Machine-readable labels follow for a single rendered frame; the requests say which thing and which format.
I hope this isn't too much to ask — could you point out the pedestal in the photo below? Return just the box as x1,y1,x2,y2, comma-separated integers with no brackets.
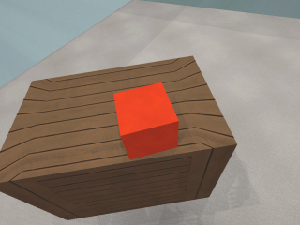
0,55,237,220

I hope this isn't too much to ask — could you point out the carton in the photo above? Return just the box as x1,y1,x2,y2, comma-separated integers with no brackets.
113,82,179,160

